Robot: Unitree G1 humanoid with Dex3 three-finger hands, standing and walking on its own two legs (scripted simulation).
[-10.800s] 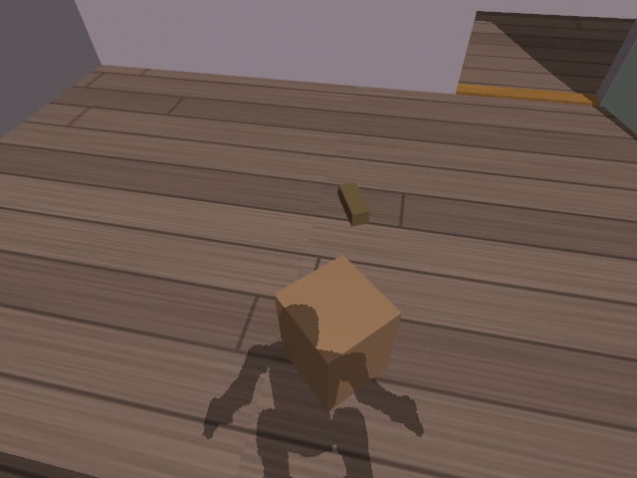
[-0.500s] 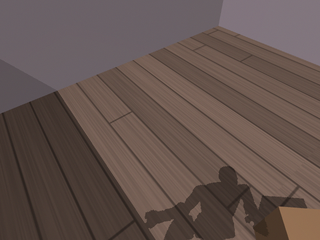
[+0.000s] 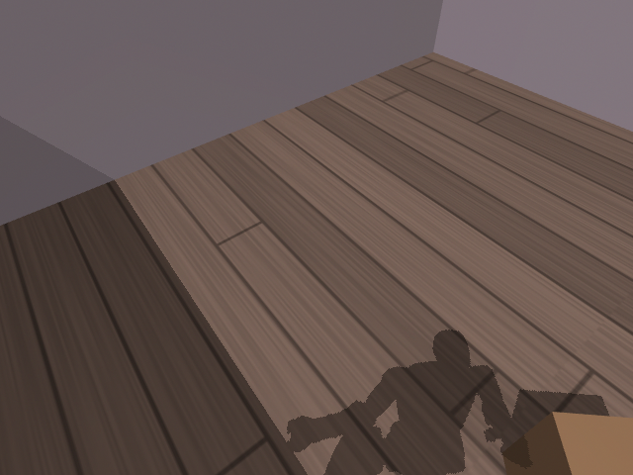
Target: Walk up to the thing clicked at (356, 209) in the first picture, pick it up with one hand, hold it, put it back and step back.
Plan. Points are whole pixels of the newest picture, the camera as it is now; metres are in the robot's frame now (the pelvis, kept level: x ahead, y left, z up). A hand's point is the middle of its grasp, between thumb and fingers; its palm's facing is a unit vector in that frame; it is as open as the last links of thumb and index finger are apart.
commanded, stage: stand
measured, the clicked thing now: out of the picture +0.70 -1.18 -0.75
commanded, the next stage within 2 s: walk up in 0.52 s
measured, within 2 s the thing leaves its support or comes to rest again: neither
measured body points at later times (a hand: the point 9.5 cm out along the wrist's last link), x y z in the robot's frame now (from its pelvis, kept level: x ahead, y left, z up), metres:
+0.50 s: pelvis +0.00 +0.00 +0.00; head +0.01 +0.00 +0.45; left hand +0.08 +0.30 -0.13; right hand +0.07 -0.30 -0.13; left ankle -0.02 +0.14 -0.75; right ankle +0.00 -0.12 -0.75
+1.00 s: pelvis +0.12 +0.06 -0.01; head +0.13 +0.09 +0.44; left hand +0.17 +0.39 -0.14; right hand +0.16 -0.27 -0.10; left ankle +0.10 +0.16 -0.75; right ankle +0.12 -0.09 -0.69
